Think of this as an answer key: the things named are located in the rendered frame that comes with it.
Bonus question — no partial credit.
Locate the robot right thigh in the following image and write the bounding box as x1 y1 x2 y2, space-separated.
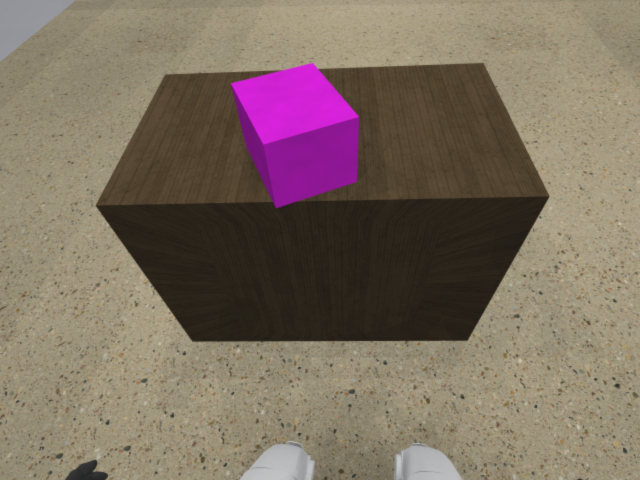
394 446 462 480

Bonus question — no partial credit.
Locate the carton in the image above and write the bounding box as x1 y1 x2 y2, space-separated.
231 63 359 208

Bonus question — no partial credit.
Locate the robot left hand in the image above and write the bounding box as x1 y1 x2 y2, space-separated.
65 460 108 480

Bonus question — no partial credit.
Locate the robot thigh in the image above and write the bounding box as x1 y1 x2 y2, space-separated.
240 444 315 480
394 446 462 480

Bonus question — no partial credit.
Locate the pedestal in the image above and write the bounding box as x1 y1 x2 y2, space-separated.
96 63 550 342

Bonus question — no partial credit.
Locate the robot left thigh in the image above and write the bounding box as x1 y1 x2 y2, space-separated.
240 444 315 480

